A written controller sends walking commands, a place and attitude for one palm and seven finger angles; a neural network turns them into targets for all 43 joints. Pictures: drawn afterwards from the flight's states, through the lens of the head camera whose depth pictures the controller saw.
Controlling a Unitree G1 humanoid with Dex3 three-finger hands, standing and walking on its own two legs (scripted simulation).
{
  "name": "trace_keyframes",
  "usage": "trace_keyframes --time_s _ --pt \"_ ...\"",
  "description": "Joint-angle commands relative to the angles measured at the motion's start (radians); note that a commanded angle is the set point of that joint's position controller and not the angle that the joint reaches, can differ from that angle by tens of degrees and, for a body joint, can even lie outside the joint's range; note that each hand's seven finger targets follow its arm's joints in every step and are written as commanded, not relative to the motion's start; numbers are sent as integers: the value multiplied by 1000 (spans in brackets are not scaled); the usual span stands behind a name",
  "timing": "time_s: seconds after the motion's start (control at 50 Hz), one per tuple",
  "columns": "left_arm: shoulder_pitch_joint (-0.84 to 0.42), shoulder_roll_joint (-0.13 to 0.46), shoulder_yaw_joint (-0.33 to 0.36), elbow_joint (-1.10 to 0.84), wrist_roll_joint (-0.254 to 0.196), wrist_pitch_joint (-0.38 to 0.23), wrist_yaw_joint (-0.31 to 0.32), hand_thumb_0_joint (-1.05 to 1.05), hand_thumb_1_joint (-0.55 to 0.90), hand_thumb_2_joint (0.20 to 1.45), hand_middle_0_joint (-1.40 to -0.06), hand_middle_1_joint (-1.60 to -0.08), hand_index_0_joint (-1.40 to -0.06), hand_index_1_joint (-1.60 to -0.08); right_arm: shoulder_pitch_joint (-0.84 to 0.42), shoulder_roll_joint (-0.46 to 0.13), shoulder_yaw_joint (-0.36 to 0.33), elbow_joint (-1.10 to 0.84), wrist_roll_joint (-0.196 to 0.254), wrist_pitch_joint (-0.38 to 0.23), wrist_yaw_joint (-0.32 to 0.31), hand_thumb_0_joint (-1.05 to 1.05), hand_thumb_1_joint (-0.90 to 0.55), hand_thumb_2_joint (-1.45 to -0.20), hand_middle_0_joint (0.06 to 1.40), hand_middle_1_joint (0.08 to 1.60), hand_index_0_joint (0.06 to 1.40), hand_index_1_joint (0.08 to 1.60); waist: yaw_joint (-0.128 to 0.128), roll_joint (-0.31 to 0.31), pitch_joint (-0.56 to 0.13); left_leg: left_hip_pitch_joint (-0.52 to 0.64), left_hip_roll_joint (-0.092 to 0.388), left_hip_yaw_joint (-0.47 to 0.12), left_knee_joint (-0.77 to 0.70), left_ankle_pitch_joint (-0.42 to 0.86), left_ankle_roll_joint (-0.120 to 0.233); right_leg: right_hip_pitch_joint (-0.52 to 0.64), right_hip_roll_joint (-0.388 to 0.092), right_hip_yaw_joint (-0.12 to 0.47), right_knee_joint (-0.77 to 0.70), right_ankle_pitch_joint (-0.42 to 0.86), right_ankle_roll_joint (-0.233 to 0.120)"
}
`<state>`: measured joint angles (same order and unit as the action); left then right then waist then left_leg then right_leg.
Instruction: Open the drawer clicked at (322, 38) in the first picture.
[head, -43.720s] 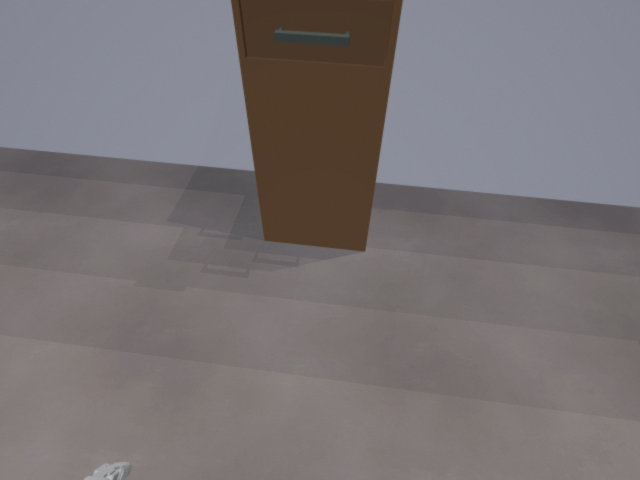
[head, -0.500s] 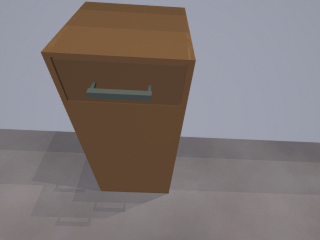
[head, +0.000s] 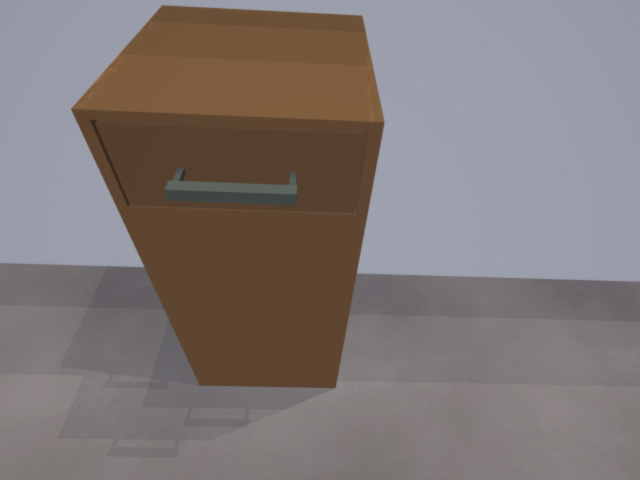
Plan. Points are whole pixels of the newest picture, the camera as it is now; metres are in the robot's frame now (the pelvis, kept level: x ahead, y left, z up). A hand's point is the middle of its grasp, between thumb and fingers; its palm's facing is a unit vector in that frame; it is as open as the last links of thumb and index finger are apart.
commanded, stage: look again from close up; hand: left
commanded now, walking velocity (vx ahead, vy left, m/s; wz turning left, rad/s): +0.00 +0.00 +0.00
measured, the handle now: (235, 184) +0.51 +0.17 +0.09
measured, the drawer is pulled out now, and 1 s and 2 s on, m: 0.00 0.00 0.00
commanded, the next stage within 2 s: raise the hand with hooked fingers in 0.12 s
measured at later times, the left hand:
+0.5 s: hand (174, 403) +0.21 +0.19 -0.01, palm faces +0.08 -0.45 -0.89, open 7.8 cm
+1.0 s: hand (162, 357) +0.24 +0.20 +0.05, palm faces +0.09 -0.09 -0.99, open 10.7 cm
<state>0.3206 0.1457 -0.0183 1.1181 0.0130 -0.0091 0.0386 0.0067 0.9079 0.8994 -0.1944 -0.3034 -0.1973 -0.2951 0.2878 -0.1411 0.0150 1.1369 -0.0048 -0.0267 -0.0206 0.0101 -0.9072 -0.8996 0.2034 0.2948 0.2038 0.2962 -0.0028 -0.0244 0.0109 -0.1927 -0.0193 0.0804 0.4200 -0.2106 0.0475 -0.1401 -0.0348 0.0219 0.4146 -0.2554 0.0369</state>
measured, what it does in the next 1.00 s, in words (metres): shifts its weight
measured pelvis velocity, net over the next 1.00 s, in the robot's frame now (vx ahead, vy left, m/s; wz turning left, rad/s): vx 0.00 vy -0.05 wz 0.02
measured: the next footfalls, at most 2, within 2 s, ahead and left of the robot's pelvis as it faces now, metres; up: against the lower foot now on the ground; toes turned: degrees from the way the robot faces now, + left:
none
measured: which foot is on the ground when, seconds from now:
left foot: down 0.00-1.00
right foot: down 0.00-1.00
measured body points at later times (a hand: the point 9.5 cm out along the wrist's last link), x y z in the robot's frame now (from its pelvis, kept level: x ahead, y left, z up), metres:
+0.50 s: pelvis -0.02 -0.01 -0.02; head -0.03 -0.05 +0.43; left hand +0.20 +0.21 +0.04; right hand +0.15 -0.26 -0.12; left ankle +0.01 +0.09 -0.74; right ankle -0.02 -0.14 -0.74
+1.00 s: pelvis +0.00 -0.05 -0.02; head +0.01 -0.09 +0.43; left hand +0.23 +0.20 +0.10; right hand +0.23 -0.23 -0.12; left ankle +0.01 +0.09 -0.74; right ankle -0.02 -0.14 -0.74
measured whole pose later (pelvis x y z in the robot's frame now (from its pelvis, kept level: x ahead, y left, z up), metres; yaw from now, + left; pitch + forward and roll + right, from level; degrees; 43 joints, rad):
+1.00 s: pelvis +0.00 -0.05 -0.02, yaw +1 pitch +3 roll +1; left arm 0.22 0.43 -0.02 -0.09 0.94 0.05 0.21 0.01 0.18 0.59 -0.26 -0.76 -0.27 -0.75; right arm 0.07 -0.19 0.04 0.59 -0.03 0.10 -0.01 0.02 -0.90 -0.90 0.21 0.30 0.21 0.30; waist 0.08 0.07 -0.06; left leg -0.39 0.02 0.03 0.64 -0.31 -0.02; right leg -0.35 0.00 -0.02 0.69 -0.40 -0.03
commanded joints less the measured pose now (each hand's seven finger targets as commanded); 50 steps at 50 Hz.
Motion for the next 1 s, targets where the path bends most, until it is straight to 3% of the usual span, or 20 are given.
trace_keyframes --time_s 0.0,0.18,0.2,0.22,0.24,0.26,0.28,0.3,0.38,0.42,0.46,0.52,0.58,0.64,0.68,0.76,0.82,0.86,0.9,0.98 --pt "79 84 12 -19 0 -12 1 0 900 900 -200 -300 -200 -300 47 -111 -21 -28 -1 -11 -8 0 -900 -900 200 300 200 300 7 17 55 10 129 -120 -107 78 -6 -74 -59 36 -66 101 -48" --pt "86 76 11 -18 1 -12 1 0 900 900 -200 -300 -200 -300 53 -106 -23 -25 -1 -10 -9 0 -900 -900 200 300 200 300 6 15 68 7 128 -120 -115 49 -8 -85 -57 40 -73 88 -49" --pt "93 114 9 3 17 -28 37 0 900 900 -200 -300 -200 -300 -24 -145 -19 -104 5 -13 3 0 -900 -900 200 300 200 300 21 49 137 -93 134 -99 68 153 -42 -124 -93 57 -77 177 -53" --pt "-653 388 -11 -1541 128 -195 52 0 877 890 -202 -315 -202 -315 6 -267 -23 -468 69 -146 -48 0 -900 -900 200 300 200 300 -71 263 -373 236 41 -80 -60 178 -15 -52 39 22 63 178 -88" --pt "-253 343 33 -1281 140 -117 133 0 853 880 -203 -330 -203 -330 -116 -207 -12 -412 63 -250 -91 0 -900 -900 200 300 200 300 18 388 -324 247 89 -86 -62 202 -34 -123 31 -65 153 15 -93" --pt "-198 280 23 -1251 100 -51 187 0 830 870 -205 -345 -205 -345 -117 -204 -40 -350 70 -294 -97 0 -900 -900 200 300 200 300 0 300 -252 135 87 -104 -93 14 -60 -165 40 -90 165 -82 -80" --pt "139 73 -97 -1025 136 54 192 0 807 860 -207 -360 -207 -360 -86 -151 -35 -350 87 -295 -98 0 -900 -900 200 300 200 300 -3 189 -151 52 97 -102 -89 -51 -33 -202 35 -91 153 -81 -69" --pt "-56 93 -131 -1300 149 38 199 0 783 850 -208 -375 -208 -375 -98 -177 -32 -442 82 -306 -92 0 -900 -900 200 300 200 300 -16 172 -68 -38 70 -119 -73 -126 -35 -195 28 -86 124 -48 -66" --pt "-40 169 -141 -1228 520 41 292 0 690 810 -215 -435 -215 -435 -140 -232 -51 -539 9 -283 -58 0 -900 -900 200 300 200 300 -45 -54 2 -169 30 -151 59 -155 -24 -366 58 -67 146 -121 -79" --pt "192 140 -125 -1065 707 58 328 0 643 790 -218 -465 -218 -465 -176 -228 -79 -599 -21 -217 -23 0 -900 -900 200 300 200 300 37 -182 21 -243 18 -114 111 -112 -37 -404 61 -67 144 -210 -83" --pt "389 164 -61 -971 841 45 327 0 597 770 -222 -495 -222 -495 -208 -224 -88 -636 -21 -122 19 0 -900 -900 200 300 200 300 129 -245 -5 -291 9 -76 129 -33 -47 -347 61 -14 145 -159 -102" --pt "320 269 18 -1128 967 12 322 0 527 740 -227 -540 -227 -540 -289 -208 -74 -715 -19 3 58 0 -900 -900 200 300 200 300 170 -215 -103 -319 -3 -42 163 33 -48 -279 41 27 207 -20 -108" --pt "149 375 92 -1352 1043 3 363 0 457 710 -232 -585 -232 -585 -331 -195 -73 -764 -33 58 65 0 -900 -900 200 300 200 300 170 7 -197 -248 -16 -28 189 35 -37 -266 49 70 218 -5 -113" --pt "-48 434 132 -1509 1077 -10 420 0 387 680 -237 -630 -237 -630 -323 -179 -75 -766 -63 72 52 0 -900 -900 200 300 200 300 123 161 -321 -112 -23 -44 266 72 -29 -348 59 113 230 14 -120" --pt "-240 457 128 -1602 1062 -46 444 0 340 660 -240 -660 -240 -660 -326 -178 -76 -753 -81 69 34 0 -900 -900 200 300 200 300 64 153 -298 -48 -30 -68 324 27 -18 -433 45 152 178 -74 -110" --pt "-295 406 64 -1527 971 -110 405 0 247 620 -247 -720 -247 -720 -330 -176 -69 -723 -72 36 7 0 -900 -900 200 300 200 300 0 76 -220 -40 -36 -85 351 -29 -2 -458 39 147 120 -104 -89" --pt "-272 401 46 -1402 939 -55 335 0 177 590 -252 -765 -252 -765 -340 -176 -59 -700 -58 47 -7 0 -900 -900 200 300 200 300 19 -8 -170 -112 -31 -73 281 -31 -2 -352 36 98 104 -20 -66" --pt "-172 427 80 -1312 932 19 271 0 130 570 -255 -795 -255 -795 -350 -178 -52 -700 -40 64 -9 0 -900 -900 200 300 200 300 63 -64 -178 -141 -28 -62 233 14 -7 -256 36 99 93 69 -61" --pt "-134 466 99 -1337 930 73 210 0 83 550 -258 -825 -258 -825 -361 -180 -38 -707 -29 90 -6 0 -900 -900 200 300 200 300 101 -68 -211 -146 -28 -51 177 75 -11 -138 28 83 113 194 -56" --pt "-81 542 179 -1418 901 93 127 0 -10 510 -265 -885 -265 -885 -367 -185 -19 -721 -22 99 0 0 -900 -900 200 300 200 300 131 -20 -251 -114 -26 -38 131 186 -18 15 14 63 142 442 -44"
